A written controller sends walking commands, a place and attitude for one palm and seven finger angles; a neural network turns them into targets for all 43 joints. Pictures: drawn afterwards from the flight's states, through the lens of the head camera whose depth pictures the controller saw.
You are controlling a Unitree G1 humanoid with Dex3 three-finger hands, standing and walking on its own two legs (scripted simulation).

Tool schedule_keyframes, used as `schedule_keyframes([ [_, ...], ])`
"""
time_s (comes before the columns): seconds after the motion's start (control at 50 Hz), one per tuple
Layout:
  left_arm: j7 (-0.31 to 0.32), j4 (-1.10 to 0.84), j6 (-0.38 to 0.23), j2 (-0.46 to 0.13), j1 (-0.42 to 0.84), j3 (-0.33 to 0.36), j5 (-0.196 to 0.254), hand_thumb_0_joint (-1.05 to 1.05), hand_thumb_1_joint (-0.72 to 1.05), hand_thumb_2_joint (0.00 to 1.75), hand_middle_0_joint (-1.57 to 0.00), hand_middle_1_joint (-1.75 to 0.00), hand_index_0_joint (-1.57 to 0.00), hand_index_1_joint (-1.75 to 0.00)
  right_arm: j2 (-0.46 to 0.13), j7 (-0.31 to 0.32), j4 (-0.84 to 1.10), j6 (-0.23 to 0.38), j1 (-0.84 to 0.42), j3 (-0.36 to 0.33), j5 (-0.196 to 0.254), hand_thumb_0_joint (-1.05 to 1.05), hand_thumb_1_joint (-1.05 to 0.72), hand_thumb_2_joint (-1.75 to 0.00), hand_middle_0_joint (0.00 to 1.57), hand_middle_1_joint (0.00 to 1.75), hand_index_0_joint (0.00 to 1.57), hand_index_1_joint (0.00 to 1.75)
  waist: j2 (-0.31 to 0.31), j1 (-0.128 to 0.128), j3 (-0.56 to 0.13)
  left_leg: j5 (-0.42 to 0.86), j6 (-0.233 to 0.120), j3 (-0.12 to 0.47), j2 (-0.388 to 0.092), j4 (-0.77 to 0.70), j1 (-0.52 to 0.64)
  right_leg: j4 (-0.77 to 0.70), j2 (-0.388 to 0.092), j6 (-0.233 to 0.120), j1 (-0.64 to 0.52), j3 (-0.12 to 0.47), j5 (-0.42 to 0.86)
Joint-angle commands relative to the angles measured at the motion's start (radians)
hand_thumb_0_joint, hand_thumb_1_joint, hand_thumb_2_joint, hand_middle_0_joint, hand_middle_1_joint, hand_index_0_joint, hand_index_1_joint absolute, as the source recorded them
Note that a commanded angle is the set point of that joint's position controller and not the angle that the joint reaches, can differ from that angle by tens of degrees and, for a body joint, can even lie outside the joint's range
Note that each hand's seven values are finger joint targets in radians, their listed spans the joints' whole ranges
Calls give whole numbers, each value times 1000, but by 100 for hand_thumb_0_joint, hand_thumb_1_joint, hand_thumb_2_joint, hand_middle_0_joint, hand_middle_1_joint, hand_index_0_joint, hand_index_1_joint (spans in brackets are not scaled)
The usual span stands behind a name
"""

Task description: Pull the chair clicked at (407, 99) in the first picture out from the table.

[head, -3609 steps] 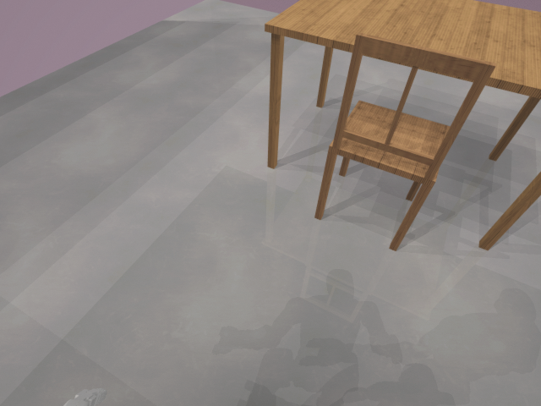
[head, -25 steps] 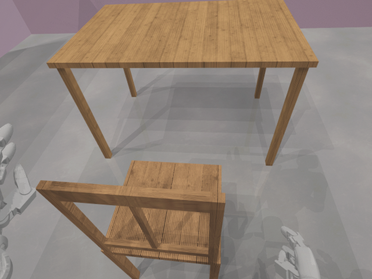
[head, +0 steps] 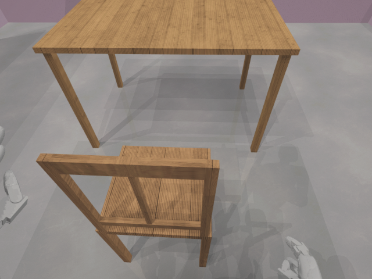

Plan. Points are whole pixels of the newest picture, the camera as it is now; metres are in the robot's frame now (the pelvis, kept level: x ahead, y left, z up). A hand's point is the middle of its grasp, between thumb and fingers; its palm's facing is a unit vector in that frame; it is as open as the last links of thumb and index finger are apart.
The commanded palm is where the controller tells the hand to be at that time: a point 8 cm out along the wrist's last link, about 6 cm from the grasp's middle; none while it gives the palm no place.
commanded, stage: step back with the hand held close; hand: left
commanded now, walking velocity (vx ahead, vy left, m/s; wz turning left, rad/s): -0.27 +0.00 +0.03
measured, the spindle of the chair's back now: (142, 201) +0.32 +0.15 -0.09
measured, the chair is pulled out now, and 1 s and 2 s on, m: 0.50 0.50 0.50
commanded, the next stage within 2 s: stop stepping back and stand still in 1.88 s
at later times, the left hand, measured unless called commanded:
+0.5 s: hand out of the picture +0.15 +0.28 +0.17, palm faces +0.52 -0.70 -0.50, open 7.4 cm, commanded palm +0.08 +0.31 +0.19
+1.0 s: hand out of the picture +0.17 +0.28 +0.18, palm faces +0.52 -0.71 -0.47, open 7.4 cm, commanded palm +0.09 +0.32 +0.19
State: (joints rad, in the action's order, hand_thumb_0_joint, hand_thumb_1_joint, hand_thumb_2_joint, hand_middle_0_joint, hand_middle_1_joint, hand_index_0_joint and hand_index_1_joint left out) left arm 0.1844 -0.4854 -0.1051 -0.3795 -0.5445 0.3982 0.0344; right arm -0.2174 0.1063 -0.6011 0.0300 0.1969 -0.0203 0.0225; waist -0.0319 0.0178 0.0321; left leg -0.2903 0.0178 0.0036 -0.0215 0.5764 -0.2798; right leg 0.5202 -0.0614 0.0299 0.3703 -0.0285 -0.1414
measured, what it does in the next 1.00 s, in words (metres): stands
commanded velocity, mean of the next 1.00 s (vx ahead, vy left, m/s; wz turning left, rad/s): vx -0.38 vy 0.00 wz -0.03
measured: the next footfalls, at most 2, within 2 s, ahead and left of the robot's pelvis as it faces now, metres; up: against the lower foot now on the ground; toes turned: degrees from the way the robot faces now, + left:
right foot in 1.72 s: -0.12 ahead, -0.16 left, +0.00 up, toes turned -5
left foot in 1.92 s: -0.08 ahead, +0.10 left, +0.00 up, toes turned -3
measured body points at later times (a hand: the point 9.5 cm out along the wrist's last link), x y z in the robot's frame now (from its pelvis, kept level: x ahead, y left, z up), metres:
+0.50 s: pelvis -0.04 +0.00 -0.01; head -0.02 +0.01 +0.44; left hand +0.12 +0.31 +0.20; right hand +0.13 -0.23 -0.10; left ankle +0.01 +0.14 -0.73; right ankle +0.08 -0.14 -0.73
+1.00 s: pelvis -0.03 +0.01 -0.02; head +0.01 +0.02 +0.43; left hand +0.13 +0.31 +0.20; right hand +0.15 -0.22 -0.10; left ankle +0.01 +0.14 -0.73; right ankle +0.08 -0.14 -0.73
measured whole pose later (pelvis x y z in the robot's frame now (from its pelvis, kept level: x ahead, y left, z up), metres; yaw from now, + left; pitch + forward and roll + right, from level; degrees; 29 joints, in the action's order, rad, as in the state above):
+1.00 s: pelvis -0.03 +0.01 -0.02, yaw +4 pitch +2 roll -1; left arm 0.18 -0.59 -0.26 -0.40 -0.51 0.49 0.01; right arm -0.20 0.06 -0.65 0.15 0.19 -0.04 -0.01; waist 0.02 0.00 0.06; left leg -0.34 0.01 -0.01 -0.05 0.74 -0.46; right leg 0.63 -0.04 0.04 0.50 0.00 -0.16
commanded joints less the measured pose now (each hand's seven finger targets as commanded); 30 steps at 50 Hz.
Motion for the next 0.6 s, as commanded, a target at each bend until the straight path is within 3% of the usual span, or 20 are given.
schedule_keyframes([
  [0.0,37,-207,-77,-235,81,168,-16,0,90,90,-20,-30,-20,-30,-118,17,168,77,-86,-36,1,0,-90,-90,20,30,20,30,-38,-6,-50,-289,-67,71,-75,-186,-212,-134,-54,-35,-124,120,-312],
  [0.06,36,-212,-87,-214,78,156,-17,0,90,90,-20,-30,-20,-30,-119,8,180,92,-69,-32,-1,0,-90,-90,20,30,20,30,-6,-4,-59,-276,-64,77,-65,-167,-237,-123,-50,-36,-135,114,-304],
  [0.1,37,-217,-92,-223,54,166,-16,0,90,90,-20,-30,-20,-30,-122,7,171,100,-70,-36,1,0,-90,-90,20,30,20,30,-40,-7,-78,-246,-64,79,-71,-173,-214,-115,-51,-37,-145,111,-245],
  [0.14,37,-225,-98,-207,48,162,-18,0,90,90,-20,-30,-20,-30,-123,1,179,109,-63,-33,-1,0,-90,-90,20,30,20,30,-67,-6,-81,-293,-68,95,-87,-206,-273,-79,-35,-29,-183,91,-267],
  [0.2,39,-206,-101,-219,38,177,-20,0,90,90,-20,-30,-20,-30,-124,1,171,115,-64,-43,3,0,-90,-90,20,30,20,30,-47,-7,-58,-273,-70,98,-89,-190,-305,-61,-35,-33,-191,93,-189],
  [0.24,36,-220,-109,-210,43,174,-19,0,90,90,-20,-30,-20,-30,-122,-4,169,119,-57,-42,-4,0,-90,-90,20,30,20,30,-28,-5,-80,-263,-67,92,-85,-169,-303,-56,-41,-34,-189,102,-172],
  [0.3,37,-227,-120,-219,63,186,-29,0,90,90,-20,-30,-20,-30,-128,-5,163,127,-59,-48,-2,0,-90,-90,20,30,20,30,-68,-8,-56,-367,-82,109,-103,-189,-387,-18,-30,-34,-208,112,-225],
  [0.36,33,-255,-135,-211,61,186,-28,0,90,90,-20,-30,-20,-30,-126,-11,168,138,-51,-47,-6,0,-90,-90,20,30,20,30,-39,-8,-81,-348,-80,110,-101,-160,-395,12,-29,-38,-208,118,-174],
  [0.44,34,-262,-155,-218,66,209,-33,0,90,90,-20,-30,-20,-30,-123,-13,162,149,-49,-49,-9,0,-90,-90,20,30,20,30,-62,-9,-76,-429,-88,111,-112,-155,-451,40,-24,-39,-207,131,-226],
  [0.52,34,-245,-166,-222,47,219,-21,0,90,90,-20,-30,-20,-30,-109,-16,136,151,-37,-50,-15,0,-90,-90,20,30,20,30,19,-13,-95,-357,-61,64,-67,-48,-311,-63,-67,-66,-70,197,-234],
  [0.56,32,-250,-168,-217,63,209,-20,0,90,90,-20,-30,-20,-30,-112,-22,129,150,-35,-50,-22,0,-90,-90,20,30,20,30,71,-17,-101,-333,-52,55,-53,-20,-258,-109,-83,-74,-19,207,-274],
  [0.58,30,-262,-172,-216,65,204,-20,0,90,90,-20,-30,-20,-30,-113,-24,126,151,-37,-49,-24,0,-90,-90,20,30,20,30,65,-19,-112,-308,-53,58,-54,-24,-231,-109,-84,-73,-9,199,-257],
])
